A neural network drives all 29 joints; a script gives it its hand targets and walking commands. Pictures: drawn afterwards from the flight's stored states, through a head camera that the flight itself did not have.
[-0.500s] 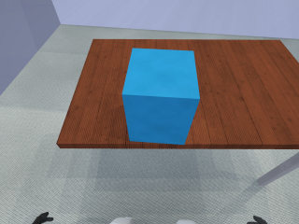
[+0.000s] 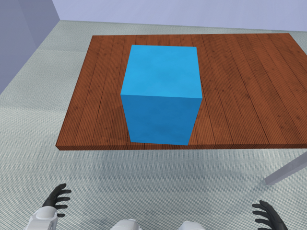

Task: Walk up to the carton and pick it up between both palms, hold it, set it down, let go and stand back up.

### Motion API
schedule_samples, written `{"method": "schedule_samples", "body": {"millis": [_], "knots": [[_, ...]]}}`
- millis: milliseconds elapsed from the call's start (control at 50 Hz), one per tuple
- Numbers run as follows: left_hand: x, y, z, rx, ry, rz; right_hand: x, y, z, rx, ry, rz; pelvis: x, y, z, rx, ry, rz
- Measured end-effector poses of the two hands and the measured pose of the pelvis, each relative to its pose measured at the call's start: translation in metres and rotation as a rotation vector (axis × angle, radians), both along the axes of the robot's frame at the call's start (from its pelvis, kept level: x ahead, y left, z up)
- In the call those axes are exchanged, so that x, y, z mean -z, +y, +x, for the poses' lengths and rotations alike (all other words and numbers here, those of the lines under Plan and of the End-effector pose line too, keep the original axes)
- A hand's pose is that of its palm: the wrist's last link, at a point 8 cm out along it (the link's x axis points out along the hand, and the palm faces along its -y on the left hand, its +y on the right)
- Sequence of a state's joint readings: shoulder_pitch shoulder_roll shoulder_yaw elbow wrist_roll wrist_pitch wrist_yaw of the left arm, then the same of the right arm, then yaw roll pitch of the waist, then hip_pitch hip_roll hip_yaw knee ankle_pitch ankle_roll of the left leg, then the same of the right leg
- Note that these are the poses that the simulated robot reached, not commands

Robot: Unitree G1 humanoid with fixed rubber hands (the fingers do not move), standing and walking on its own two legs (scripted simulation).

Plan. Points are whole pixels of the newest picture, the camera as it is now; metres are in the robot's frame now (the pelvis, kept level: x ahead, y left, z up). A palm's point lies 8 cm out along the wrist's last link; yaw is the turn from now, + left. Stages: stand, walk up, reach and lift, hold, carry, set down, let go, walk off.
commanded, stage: reach and lift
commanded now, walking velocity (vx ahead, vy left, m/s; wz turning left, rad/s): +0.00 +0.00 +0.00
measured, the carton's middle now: (161, 97) +0.50 -0.01 +0.01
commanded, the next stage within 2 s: none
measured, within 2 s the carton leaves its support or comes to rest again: neither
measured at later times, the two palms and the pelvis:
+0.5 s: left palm (48, 224) +0.14 +0.28 -0.07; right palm out of the picture +0.10 -0.27 -0.07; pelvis -0.03 +0.00 +0.00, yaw +0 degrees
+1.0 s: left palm (65, 208) +0.17 +0.23 -0.04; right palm (260, 226) +0.14 -0.23 -0.02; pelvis -0.04 -0.01 +0.00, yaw -1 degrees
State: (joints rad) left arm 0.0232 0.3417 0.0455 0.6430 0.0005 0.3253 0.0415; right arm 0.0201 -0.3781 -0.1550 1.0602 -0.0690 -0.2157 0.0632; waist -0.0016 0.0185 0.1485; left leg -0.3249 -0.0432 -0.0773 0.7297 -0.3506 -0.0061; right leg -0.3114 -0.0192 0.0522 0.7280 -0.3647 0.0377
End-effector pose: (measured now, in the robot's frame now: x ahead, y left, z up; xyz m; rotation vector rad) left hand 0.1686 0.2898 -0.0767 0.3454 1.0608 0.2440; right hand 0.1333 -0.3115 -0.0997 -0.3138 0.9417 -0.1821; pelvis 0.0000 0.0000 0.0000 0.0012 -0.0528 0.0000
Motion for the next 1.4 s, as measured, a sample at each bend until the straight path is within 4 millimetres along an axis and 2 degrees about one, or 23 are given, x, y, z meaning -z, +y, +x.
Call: {"method": "schedule_samples", "body": {"millis": [60,120,280,460,580,680,820,920,1040,1160,1260,1400], "knots": [[-0.005,-0.007,0.015,0.016,-0.065,-0.017,-0.006,0.001,0.003,-0.021,-0.033,-0.002,0.0,-0.002,0.001,0.002,0.0,0.0],[-0.002,-0.009,0.016,0.013,-0.077,-0.033,-0.011,0.003,0.002,-0.041,-0.048,-0.007,0.0,-0.002,0.0,0.002,0.0,0.0],[0.006,-0.01,-0.008,0.017,-0.095,-0.059,-0.022,0.01,-0.016,-0.042,-0.089,-0.009,0.0,-0.001,-0.006,0.002,-0.009,-0.002],[-0.007,-0.012,-0.029,0.048,-0.202,-0.062,-0.031,0.035,-0.031,-0.047,-0.184,0.045,-0.003,0.001,-0.023,0.003,-0.023,-0.004],[-0.016,-0.021,-0.033,0.089,-0.266,-0.059,-0.039,0.048,-0.028,-0.058,-0.279,0.081,-0.003,-0.002,-0.035,0.005,-0.039,-0.003],[-0.028,-0.032,-0.032,0.118,-0.329,-0.048,-0.045,0.046,-0.019,-0.058,-0.349,0.098,-0.003,-0.008,-0.041,0.01,-0.052,-0.003],[-0.045,-0.048,-0.022,0.13,-0.434,-0.078,-0.06,0.05,-0.002,-0.071,-0.429,0.121,-0.004,-0.02,-0.045,0.012,-0.058,0.007],[-0.04,-0.057,-0.007,0.134,-0.471,-0.167,-0.076,0.07,0.004,-0.072,-0.47,0.139,-0.005,-0.02,-0.044,0.011,-0.057,0.01],[-0.037,-0.056,0.008,0.147,-0.515,-0.211,-0.084,0.088,0.008,-0.036,-0.482,0.145,-0.005,-0.01,-0.039,0.015,-0.05,0.0],[-0.053,-0.054,0.021,0.184,-0.599,-0.164,-0.087,0.086,0.021,-0.004,-0.541,0.17,-0.007,-0.005,-0.029,0.015,-0.036,-0.007],[-0.064,-0.062,0.032,0.202,-0.662,-0.17,-0.086,0.086,0.032,-0.005,-0.573,0.202,-0.009,-0.008,-0.021,0.015,-0.02,-0.003],[-0.071,-0.071,0.044,0.218,-0.731,-0.206,-0.096,0.097,0.045,-0.045,-0.635,0.249,-0.011,-0.012,-0.01,0.015,-0.001,0.002]]}}
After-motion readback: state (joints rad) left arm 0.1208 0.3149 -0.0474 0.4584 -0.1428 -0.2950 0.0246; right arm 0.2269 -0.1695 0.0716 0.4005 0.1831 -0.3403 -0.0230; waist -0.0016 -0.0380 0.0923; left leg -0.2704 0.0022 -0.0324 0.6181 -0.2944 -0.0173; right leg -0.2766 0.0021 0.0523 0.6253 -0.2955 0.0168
